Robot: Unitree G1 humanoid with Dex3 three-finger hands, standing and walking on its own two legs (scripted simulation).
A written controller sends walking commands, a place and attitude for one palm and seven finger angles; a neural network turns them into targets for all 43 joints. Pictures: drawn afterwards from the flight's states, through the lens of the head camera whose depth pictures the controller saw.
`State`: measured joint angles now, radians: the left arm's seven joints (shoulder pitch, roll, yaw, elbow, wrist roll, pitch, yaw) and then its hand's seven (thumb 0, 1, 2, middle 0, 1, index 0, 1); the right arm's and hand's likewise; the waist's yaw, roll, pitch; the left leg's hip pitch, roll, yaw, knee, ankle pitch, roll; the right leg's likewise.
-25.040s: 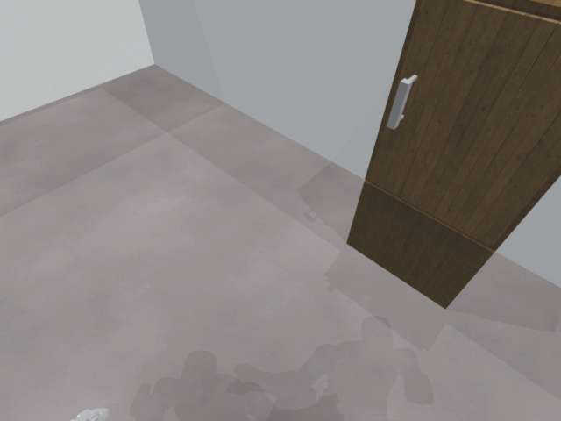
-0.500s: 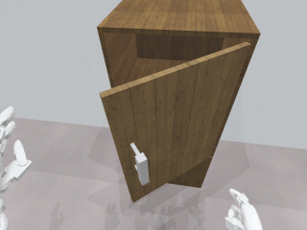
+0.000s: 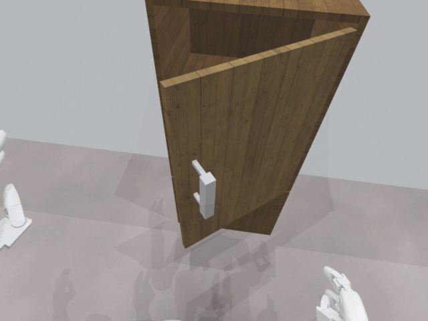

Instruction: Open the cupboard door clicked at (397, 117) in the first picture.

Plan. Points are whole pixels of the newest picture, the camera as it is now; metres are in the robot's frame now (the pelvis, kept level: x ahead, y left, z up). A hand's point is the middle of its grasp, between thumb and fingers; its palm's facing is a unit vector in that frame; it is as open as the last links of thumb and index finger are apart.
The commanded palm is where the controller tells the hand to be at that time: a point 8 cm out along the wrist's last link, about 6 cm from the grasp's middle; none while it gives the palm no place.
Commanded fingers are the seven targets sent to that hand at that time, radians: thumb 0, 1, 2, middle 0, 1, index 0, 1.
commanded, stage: step back with the hand held close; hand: left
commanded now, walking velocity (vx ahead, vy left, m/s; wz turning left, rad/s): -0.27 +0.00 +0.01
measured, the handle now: (202, 189) +0.38 +0.05 +0.01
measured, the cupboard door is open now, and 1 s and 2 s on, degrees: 39 39 39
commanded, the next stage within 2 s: stop stepping back and stand still in 0.66 s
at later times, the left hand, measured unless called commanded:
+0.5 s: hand out of the picture +0.12 +0.26 +0.18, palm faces +0.50 -0.75 -0.44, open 7.5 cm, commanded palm +0.06 +0.29 +0.19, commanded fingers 0.00 0.90 0.90 -0.20 -0.30 -0.20 -0.30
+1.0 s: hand out of the picture +0.01 +0.21 +0.17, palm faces +0.27 -0.76 -0.59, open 7.5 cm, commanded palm -0.04 +0.25 +0.19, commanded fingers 0.00 0.90 0.90 -0.20 -0.30 -0.20 -0.30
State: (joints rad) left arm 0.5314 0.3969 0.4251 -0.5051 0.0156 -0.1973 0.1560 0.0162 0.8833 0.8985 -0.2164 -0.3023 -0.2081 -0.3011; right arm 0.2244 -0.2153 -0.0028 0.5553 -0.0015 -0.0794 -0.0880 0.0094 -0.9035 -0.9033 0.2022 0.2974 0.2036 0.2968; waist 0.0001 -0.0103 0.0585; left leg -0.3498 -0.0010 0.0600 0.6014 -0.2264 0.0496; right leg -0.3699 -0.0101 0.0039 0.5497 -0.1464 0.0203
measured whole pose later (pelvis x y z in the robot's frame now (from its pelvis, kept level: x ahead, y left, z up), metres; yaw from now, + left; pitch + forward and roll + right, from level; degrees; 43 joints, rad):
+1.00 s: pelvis -0.20 -0.04 +0.01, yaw -4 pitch +1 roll +1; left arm 0.69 0.51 0.46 -0.59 -0.04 -0.15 0.15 0.02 0.88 0.90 -0.22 -0.30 -0.21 -0.30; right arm 0.22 -0.20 -0.01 0.60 -0.01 -0.12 -0.07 0.01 -0.90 -0.90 0.20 0.30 0.20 0.30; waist -0.03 -0.03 0.03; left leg -0.41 0.01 0.02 0.46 -0.16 0.00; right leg -0.21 0.02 -0.07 0.49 -0.34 -0.03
